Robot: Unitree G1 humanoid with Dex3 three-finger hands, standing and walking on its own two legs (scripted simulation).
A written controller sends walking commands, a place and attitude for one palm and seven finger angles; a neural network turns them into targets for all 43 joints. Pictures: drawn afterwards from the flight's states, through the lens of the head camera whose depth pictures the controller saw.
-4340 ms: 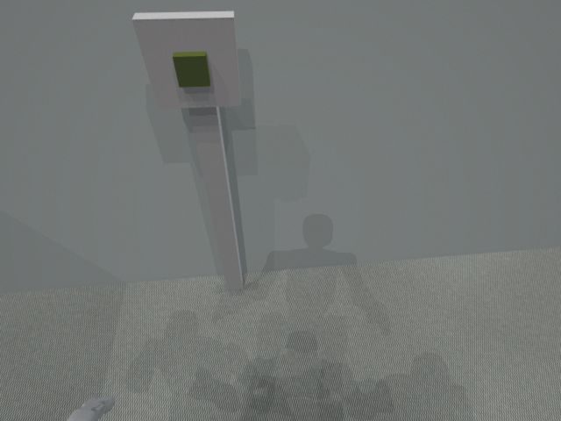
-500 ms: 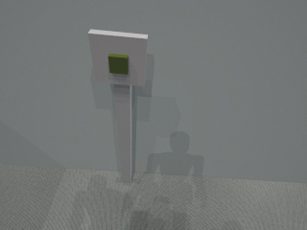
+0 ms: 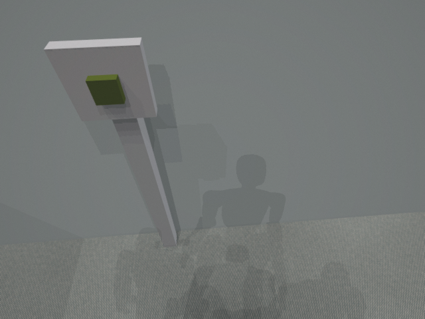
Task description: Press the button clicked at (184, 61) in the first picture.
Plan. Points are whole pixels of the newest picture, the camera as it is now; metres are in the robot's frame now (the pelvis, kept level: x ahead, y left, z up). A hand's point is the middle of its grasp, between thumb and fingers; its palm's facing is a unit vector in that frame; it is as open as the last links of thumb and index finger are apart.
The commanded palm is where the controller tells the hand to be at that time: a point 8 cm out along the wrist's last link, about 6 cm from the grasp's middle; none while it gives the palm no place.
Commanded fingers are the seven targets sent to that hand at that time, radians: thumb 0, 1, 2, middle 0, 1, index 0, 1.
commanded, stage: come to a stop and stand still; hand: left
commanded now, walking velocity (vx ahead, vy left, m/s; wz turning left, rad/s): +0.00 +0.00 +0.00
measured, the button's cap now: (107, 89) +0.52 +0.22 +0.17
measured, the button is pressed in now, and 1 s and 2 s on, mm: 0 0 0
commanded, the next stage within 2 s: look again from close up in 0.26 s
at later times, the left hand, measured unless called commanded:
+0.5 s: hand out of the picture +0.01 +0.20 -0.17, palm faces +0.05 -0.97 -0.25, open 7.3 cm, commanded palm none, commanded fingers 0.00 0.90 0.90 -0.20 -0.30 -0.20 -0.30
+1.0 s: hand out of the picture +0.03 +0.28 -0.15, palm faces +0.02 -0.95 -0.32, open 7.4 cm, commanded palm none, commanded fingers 0.00 0.90 0.90 -0.20 -0.30 -0.20 -0.30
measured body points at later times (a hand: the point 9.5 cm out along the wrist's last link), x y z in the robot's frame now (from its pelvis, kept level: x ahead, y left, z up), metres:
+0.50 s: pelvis +0.00 +0.00 +0.00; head +0.03 +0.00 +0.45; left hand +0.01 +0.25 -0.15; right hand +0.06 -0.25 -0.15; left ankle -0.03 +0.13 -0.74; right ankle -0.01 -0.10 -0.74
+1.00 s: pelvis -0.03 +0.04 +0.01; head -0.05 +0.04 +0.46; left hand +0.03 +0.33 -0.13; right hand +0.06 -0.23 -0.13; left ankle -0.03 +0.13 -0.74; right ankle -0.01 -0.10 -0.74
